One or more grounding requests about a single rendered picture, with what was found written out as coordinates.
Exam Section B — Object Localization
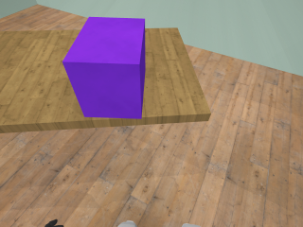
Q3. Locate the table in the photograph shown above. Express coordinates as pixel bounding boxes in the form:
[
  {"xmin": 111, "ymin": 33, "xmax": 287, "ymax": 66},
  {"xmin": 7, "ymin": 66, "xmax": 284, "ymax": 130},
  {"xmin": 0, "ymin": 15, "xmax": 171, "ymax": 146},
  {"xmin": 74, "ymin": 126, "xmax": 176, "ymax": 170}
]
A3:
[{"xmin": 0, "ymin": 27, "xmax": 211, "ymax": 187}]

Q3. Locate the carton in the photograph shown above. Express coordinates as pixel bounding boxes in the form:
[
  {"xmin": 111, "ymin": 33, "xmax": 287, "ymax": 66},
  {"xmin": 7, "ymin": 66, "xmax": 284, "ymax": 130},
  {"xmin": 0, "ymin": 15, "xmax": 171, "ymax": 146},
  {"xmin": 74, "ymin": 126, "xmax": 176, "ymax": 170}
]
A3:
[{"xmin": 62, "ymin": 17, "xmax": 146, "ymax": 119}]

